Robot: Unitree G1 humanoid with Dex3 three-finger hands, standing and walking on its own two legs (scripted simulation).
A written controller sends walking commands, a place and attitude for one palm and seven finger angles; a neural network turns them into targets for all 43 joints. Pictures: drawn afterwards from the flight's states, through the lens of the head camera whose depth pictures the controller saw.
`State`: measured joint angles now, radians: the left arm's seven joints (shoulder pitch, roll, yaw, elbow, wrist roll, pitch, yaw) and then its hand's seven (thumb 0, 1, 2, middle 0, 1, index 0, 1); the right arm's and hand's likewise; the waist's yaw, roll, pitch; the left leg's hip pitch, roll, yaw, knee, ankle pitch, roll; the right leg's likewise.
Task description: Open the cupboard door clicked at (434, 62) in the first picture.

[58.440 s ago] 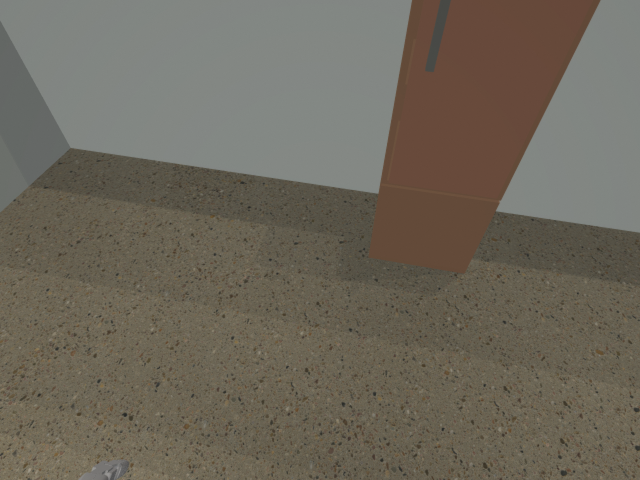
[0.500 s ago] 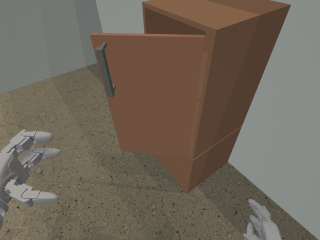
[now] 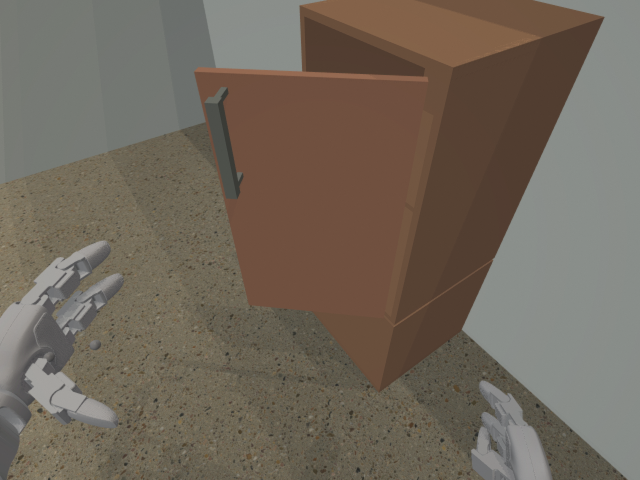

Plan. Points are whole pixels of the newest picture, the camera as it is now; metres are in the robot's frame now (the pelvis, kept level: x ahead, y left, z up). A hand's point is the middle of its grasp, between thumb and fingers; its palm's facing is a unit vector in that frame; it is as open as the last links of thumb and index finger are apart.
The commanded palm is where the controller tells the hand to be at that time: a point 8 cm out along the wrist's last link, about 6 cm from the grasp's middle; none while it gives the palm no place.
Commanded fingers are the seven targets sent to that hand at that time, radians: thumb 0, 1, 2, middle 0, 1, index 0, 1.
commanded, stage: slide the hand sideways off the handle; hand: left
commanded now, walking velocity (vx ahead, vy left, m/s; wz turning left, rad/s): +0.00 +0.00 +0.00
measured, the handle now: (227, 145) +0.56 +0.22 +0.15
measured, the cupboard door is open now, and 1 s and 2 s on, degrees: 48 48 48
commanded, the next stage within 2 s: draw the hand back to the body in 1.06 s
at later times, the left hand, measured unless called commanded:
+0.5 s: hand (25, 354) +0.18 +0.32 +0.13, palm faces +0.09 -0.99 -0.13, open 16.3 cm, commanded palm +0.14 +0.38 +0.14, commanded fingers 0.00 -0.50 0.30 -0.15 -0.30 -0.15 -0.30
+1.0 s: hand out of the picture +0.17 +0.40 +0.13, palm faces +0.12 -0.99 -0.12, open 16.3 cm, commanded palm +0.12 +0.45 +0.14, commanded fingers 0.00 -0.50 0.30 -0.15 -0.30 -0.15 -0.30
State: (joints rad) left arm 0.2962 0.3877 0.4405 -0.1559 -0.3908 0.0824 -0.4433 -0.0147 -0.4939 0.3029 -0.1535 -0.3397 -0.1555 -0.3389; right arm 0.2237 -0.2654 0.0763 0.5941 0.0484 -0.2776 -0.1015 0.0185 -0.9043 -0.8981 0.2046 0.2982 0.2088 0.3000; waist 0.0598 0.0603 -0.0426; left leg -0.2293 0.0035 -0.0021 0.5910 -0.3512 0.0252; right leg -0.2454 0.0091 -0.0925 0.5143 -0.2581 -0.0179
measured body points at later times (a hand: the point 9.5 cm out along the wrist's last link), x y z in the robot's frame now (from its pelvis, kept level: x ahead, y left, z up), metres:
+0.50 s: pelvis -0.01 -0.01 +0.00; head -0.01 -0.01 +0.45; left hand +0.17 +0.37 +0.14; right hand +0.18 -0.24 -0.06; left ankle -0.02 +0.10 -0.73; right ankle +0.01 -0.11 -0.73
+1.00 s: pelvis -0.03 +0.01 -0.01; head -0.01 +0.02 +0.44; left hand +0.16 +0.45 +0.14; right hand +0.14 -0.24 -0.07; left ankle -0.02 +0.10 -0.73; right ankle +0.01 -0.11 -0.73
